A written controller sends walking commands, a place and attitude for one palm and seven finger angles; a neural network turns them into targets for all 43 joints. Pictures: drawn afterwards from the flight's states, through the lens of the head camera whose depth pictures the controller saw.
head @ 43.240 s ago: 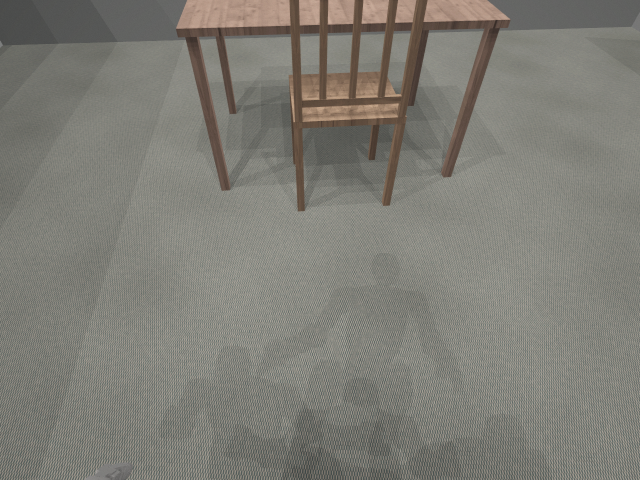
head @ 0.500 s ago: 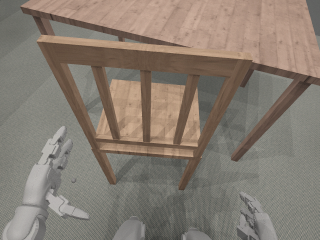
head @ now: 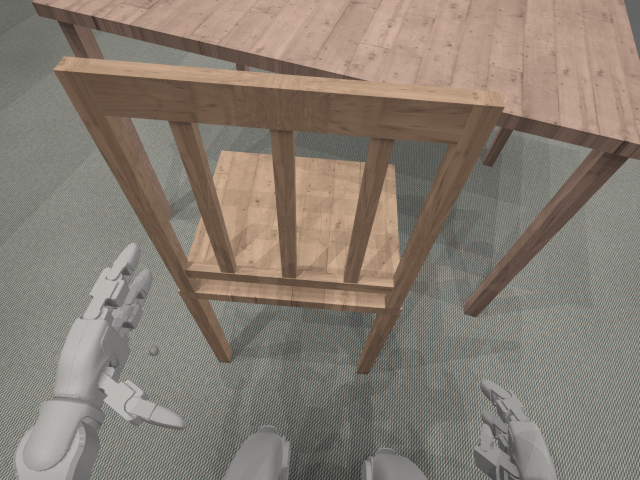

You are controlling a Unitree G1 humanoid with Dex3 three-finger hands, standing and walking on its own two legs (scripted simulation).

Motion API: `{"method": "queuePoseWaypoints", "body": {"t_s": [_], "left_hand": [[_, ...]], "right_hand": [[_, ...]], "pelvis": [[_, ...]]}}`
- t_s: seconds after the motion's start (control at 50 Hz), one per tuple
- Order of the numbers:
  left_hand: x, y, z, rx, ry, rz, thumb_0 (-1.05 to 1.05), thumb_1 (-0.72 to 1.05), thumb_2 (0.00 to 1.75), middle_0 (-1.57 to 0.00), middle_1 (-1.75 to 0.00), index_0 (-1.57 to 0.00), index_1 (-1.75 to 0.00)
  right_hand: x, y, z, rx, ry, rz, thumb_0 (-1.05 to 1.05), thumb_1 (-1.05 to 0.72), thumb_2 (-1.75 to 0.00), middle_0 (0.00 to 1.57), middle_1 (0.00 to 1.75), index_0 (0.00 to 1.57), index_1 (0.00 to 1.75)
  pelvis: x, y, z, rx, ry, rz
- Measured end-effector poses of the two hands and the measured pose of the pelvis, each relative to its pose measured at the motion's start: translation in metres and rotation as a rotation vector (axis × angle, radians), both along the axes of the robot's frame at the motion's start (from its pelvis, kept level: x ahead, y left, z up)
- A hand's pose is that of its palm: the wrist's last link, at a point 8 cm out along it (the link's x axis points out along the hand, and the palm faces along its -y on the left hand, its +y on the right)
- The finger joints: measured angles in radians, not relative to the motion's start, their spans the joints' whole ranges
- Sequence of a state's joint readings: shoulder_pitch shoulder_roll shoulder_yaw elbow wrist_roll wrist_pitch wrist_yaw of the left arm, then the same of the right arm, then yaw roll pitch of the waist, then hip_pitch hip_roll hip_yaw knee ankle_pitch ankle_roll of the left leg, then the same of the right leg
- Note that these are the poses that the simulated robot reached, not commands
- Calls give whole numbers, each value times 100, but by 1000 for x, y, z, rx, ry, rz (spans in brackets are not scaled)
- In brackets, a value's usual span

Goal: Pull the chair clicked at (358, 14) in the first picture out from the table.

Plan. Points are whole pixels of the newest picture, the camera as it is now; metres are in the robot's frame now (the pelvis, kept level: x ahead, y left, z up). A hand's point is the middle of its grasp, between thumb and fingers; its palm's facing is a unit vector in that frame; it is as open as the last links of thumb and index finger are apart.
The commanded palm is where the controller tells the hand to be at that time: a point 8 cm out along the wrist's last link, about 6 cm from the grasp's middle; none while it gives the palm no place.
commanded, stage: aim the fingers beside a spindle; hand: left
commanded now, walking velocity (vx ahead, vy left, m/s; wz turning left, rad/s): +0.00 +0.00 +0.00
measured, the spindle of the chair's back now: (286, 217) +0.45 +0.07 +0.03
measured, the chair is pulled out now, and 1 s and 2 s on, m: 0.17 0.17 0.17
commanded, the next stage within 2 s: push the fingers through the gap in 1.64 s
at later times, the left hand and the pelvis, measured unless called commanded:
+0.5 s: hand (184, 331) +0.28 +0.18 +0.02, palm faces -0.04 -1.00 -0.05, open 16.9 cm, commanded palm +0.26 +0.23 +0.02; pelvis +0.00 -0.01 -0.01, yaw -1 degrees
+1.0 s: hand (204, 322) +0.30 +0.16 +0.00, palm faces -0.05 -1.00 -0.05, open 16.9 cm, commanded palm +0.29 +0.22 +0.00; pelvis +0.00 -0.01 -0.02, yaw -1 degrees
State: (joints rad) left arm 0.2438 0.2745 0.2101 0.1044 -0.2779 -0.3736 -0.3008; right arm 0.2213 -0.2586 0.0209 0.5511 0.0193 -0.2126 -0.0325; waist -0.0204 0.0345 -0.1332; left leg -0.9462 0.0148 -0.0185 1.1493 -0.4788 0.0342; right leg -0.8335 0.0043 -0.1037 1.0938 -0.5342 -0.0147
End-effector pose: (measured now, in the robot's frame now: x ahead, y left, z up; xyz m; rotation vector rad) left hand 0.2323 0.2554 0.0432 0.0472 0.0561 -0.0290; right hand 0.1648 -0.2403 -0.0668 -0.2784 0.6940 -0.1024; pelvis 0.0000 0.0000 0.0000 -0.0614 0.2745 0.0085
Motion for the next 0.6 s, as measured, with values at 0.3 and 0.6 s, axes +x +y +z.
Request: {"method": "queuePoseWaypoints", "body": {"t_s": [0.3,0.6], "left_hand": [[22,-12,-11,5,-4,-8,-2,-50,30,-6,-8,-6,-8],[33,-26,-21,3,-6,-17,-2,-50,30,-6,-8,-6,-8]], "right_hand": [[-12,-8,-16,5,47,-18,1,-90,-90,21,30,20,30],[-12,-12,-26,10,76,-16,1,-90,-90,21,30,20,30]], "pelvis": [[-2,-5,-8,6,29,-8],[-1,-7,-14,12,52,-13]]}}
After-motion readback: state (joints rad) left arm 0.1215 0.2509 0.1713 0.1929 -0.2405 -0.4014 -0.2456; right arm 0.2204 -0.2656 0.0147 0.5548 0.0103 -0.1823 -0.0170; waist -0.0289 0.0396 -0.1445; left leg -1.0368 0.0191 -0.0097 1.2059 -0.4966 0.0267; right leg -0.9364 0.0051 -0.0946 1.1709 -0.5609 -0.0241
